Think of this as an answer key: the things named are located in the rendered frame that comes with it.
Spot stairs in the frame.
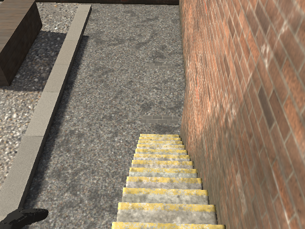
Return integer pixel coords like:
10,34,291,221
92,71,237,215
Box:
112,134,226,229

